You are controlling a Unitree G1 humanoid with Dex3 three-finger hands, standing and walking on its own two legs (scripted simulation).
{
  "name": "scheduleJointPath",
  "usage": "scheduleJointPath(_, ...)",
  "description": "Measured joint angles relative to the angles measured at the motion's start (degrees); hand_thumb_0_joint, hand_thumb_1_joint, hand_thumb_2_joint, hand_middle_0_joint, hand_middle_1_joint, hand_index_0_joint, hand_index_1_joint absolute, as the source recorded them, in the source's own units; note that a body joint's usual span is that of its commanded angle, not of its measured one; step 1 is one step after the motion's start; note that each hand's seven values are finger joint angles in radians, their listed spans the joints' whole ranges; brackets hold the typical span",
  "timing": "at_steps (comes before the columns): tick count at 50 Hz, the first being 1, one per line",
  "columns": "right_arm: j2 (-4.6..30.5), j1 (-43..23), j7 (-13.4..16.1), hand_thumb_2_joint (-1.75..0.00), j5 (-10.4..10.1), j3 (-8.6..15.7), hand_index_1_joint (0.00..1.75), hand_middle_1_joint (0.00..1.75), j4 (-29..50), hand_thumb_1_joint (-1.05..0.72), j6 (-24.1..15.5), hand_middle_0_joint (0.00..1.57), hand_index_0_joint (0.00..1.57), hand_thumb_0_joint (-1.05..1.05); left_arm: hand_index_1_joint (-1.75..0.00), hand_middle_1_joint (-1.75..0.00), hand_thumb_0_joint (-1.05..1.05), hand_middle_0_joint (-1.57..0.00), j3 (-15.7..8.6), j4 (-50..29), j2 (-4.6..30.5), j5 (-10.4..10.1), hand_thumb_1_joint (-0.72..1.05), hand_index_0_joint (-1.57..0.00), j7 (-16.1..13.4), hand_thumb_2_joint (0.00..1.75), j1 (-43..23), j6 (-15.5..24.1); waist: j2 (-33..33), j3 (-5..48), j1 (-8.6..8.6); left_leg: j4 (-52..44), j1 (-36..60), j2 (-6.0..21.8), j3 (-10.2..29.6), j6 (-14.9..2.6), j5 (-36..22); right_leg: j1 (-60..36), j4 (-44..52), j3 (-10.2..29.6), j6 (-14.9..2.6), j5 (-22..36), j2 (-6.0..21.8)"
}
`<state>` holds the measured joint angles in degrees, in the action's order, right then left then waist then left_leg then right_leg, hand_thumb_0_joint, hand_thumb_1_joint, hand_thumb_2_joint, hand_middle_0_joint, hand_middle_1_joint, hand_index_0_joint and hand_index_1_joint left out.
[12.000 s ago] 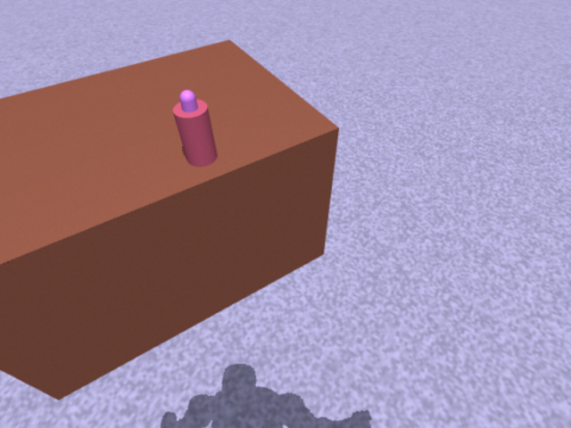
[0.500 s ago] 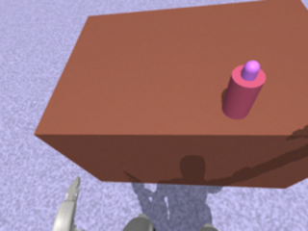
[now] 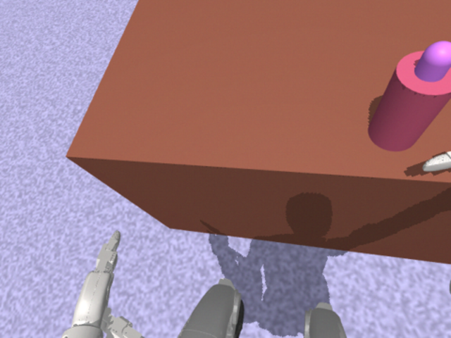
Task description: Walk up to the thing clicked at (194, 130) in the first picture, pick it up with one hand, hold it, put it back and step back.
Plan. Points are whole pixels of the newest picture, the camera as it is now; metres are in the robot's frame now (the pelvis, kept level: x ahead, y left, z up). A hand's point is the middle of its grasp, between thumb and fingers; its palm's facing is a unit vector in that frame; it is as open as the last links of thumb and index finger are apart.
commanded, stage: close in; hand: right
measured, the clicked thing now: (413, 97) +0.51 -0.20 +0.06
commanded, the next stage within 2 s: rest palm in 0.42 s
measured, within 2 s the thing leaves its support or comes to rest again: neither
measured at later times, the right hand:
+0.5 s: hand (418, 121) +0.49 -0.21 +0.03, palm faces +0.15 +0.99 +0.02, open 17.5 cm
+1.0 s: hand (412, 106) +0.51 -0.20 +0.04, palm faces +0.16 +0.99 +0.00, open 15.7 cm
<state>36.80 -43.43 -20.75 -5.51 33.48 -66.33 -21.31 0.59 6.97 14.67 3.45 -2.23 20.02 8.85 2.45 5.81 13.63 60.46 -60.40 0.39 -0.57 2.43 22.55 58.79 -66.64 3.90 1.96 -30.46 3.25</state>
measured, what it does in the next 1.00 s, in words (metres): stands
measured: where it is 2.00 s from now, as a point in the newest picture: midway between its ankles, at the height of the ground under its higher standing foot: outside the picture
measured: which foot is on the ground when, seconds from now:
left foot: down 0.00-1.00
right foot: down 0.00-1.00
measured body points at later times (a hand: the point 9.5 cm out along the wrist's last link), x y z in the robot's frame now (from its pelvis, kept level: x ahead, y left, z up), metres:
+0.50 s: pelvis +0.00 +0.01 -0.01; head +0.13 -0.03 +0.42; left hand +0.16 +0.27 +0.00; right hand +0.48 -0.27 +0.03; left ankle +0.06 +0.15 -0.65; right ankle +0.00 -0.13 -0.65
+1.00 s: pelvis +0.00 +0.01 -0.01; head +0.13 -0.03 +0.42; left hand +0.15 +0.27 +0.00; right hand +0.50 -0.25 +0.04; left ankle +0.06 +0.15 -0.65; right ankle +0.00 -0.13 -0.65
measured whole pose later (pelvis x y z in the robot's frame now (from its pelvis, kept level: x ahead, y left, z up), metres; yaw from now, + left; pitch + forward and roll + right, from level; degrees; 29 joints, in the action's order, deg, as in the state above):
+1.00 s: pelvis +0.00 +0.01 -0.01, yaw +0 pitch +23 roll +3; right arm 28.7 -48.0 -6.0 -0.5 28.2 -64.5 -22.2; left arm -2.0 -2.6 14.4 3.5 1.0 23.9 2.3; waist 0.6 6.9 13.2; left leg 63.6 -62.3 0.4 -0.4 2.1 23.9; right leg 60.1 -68.9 3.9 2.3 -31.5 3.2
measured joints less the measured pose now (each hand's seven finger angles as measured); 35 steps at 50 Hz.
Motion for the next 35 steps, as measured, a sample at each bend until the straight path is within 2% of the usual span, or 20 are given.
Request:
scheduleJointPath(5, -2.44, -0.18, 4.65, -0.04, 1.30, 0.21, 0.04, 0.04, 2.55, 0.56, -1.99, 0.05, 0.05, -0.02, -0.06, -0.06, -0.01, -0.07, -1.66, -2.73, 0.44, 0.64, -0.54, -0.06, 0.65, 0.05, 1.54, -1.72, -0.35, 0.55, 0.67, 1.98, -2.41, -0.44, 0.18, 0.01, 0.55, 2.29, -2.22, -0.06, 0.08, -0.90, 0.39)
scheduleJointPath(11, -4.91, -0.39, 8.38, -0.04, 2.54, -1.68, 0.04, 0.04, 3.27, 0.58, -2.07, 0.05, 0.05, -0.02, -0.05, -0.06, -0.01, -0.06, -2.17, -3.24, -0.04, 0.68, -0.54, -0.06, 1.22, 0.05, 1.64, -3.45, -1.87, 2.19, 0.03, 2.21, -1.82, -0.68, -0.02, -0.06, 1.08, 1.77, -2.66, 0.14, 0.18, -1.58, 0.66)
scheduleJointPath(17, -6.66, 0.13, 9.58, -0.04, 2.67, -3.28, 0.04, 0.05, 2.30, 0.57, -1.25, 0.05, 0.05, -0.01, -0.05, -0.06, -0.01, -0.06, -1.60, -6.20, -0.86, 0.25, -0.54, -0.06, 2.35, 0.04, 2.10, -4.57, -3.02, 2.56, -1.02, 2.24, -0.71, -0.33, 0.06, -0.11, 1.50, 0.41, -2.00, 0.02, 0.14, -1.57, 0.33)
scheduleJointPath(25, -9.58, 1.14, 10.70, -0.05, 2.22, -4.30, 0.04, 0.05, 5.93, 0.55, -0.94, 0.05, 0.05, -0.01, -0.05, -0.06, -0.01, -0.06, -3.17, -8.81, 0.12, -0.19, -0.53, -0.06, 2.86, 0.04, 4.12, -4.38, -1.82, 1.46, -1.86, 3.29, -1.30, -0.03, -0.05, -0.52, 1.96, 0.64, -2.06, 0.16, 0.55, -1.42, 0.02)
scheduleJointPath(29, -10.68, 0.94, 12.02, -0.05, 2.75, -5.05, 0.04, 0.05, 7.76, 0.54, -1.01, 0.05, 0.04, -0.01, -0.05, -0.06, -0.01, -0.06, -3.82, -8.27, 0.50, -0.10, -0.54, -0.06, 2.70, 0.05, 4.32, -4.85, -1.42, 1.28, -1.66, 3.55, -1.48, -0.06, -0.31, -0.67, 2.14, 0.84, -2.22, 0.45, 0.74, -1.47, 0.06)
scheduleJointPath(35, -11.31, 0.51, 14.21, -0.04, 3.76, -5.78, 0.04, 0.04, 6.60, 0.51, -0.89, 0.08, 0.07, -0.01, -0.05, -0.05, -0.01, -0.06, -3.27, -8.43, -0.14, 0.12, -0.57, -0.04, 2.62, 0.07, 3.94, -5.56, -1.67, 1.86, -1.41, 3.32, -1.07, -0.18, -0.24, -0.77, 2.19, 0.31, -1.89, 0.35, 0.85, -1.52, 0.19)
